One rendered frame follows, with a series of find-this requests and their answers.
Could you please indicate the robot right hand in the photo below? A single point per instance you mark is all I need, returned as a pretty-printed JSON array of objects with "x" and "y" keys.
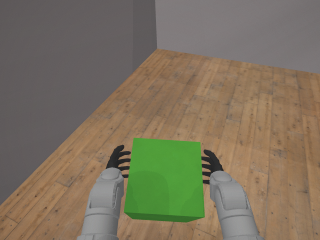
[{"x": 213, "y": 166}]

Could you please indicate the left robot forearm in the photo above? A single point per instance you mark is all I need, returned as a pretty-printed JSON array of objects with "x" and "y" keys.
[{"x": 103, "y": 207}]

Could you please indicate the carton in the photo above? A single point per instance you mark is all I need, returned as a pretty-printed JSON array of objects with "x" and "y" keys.
[{"x": 165, "y": 181}]

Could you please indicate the robot left hand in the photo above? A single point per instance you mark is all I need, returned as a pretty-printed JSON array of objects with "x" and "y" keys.
[{"x": 114, "y": 161}]

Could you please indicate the right robot forearm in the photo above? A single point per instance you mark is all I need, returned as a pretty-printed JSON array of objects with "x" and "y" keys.
[{"x": 233, "y": 208}]

